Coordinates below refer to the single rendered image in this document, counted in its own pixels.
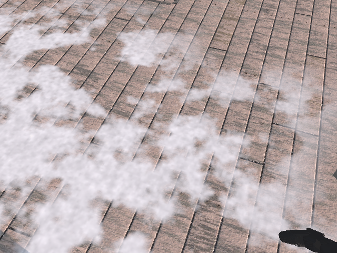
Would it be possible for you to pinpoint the robot right hand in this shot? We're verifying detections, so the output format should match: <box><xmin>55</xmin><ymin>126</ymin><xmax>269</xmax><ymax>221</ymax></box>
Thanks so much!
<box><xmin>279</xmin><ymin>228</ymin><xmax>337</xmax><ymax>253</ymax></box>

